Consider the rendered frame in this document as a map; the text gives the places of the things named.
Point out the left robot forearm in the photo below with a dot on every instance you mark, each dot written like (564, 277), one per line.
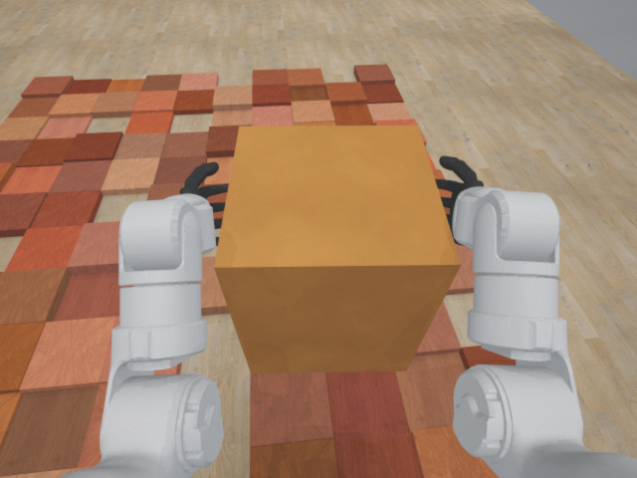
(160, 248)

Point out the right robot hand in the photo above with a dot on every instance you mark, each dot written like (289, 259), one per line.
(469, 177)

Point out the right robot forearm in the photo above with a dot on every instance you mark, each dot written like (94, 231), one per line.
(514, 236)

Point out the robot right upper arm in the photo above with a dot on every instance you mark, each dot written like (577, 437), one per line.
(524, 422)

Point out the left robot hand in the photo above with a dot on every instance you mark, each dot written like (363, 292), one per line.
(196, 178)

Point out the carton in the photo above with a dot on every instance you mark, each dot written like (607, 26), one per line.
(335, 252)

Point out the robot left upper arm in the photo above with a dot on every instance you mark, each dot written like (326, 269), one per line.
(160, 426)

